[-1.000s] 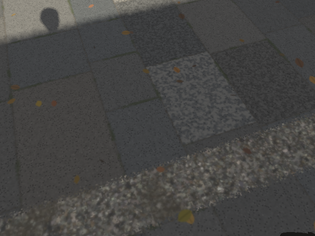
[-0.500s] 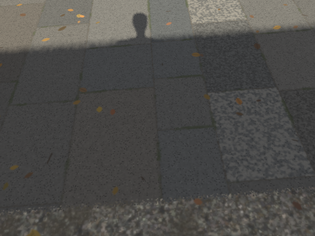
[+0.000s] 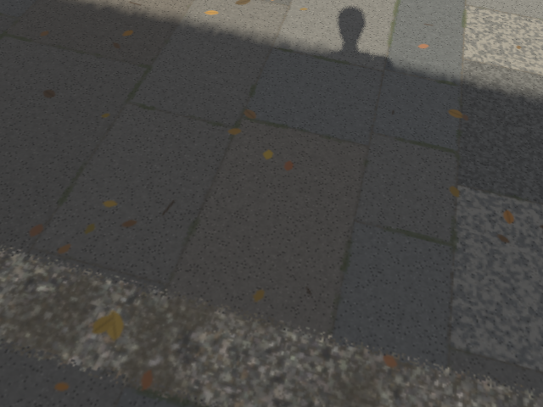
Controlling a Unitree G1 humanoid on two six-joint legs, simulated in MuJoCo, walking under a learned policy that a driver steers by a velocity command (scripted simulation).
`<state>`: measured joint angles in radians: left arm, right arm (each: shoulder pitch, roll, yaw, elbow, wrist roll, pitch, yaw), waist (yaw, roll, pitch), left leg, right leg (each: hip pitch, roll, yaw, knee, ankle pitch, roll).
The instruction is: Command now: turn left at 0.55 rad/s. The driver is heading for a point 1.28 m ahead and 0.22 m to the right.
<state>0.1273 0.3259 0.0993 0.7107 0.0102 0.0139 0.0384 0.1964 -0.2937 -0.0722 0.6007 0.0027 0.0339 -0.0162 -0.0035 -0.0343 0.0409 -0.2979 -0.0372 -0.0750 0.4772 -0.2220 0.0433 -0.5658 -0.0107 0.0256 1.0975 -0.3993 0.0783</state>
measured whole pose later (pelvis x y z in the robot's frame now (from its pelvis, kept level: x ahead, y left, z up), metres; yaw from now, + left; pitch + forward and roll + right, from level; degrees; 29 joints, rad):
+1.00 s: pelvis +0.02 -0.04 -0.01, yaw +6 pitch -1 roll +0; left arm 0.20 0.22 0.02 0.76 0.01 -0.03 0.00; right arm 0.22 -0.21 -0.05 0.76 -0.01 0.02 -0.04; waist 0.00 0.00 0.03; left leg -0.22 -0.03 -0.13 0.52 -0.28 -0.03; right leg -0.20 0.03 0.00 0.53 -0.30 -0.03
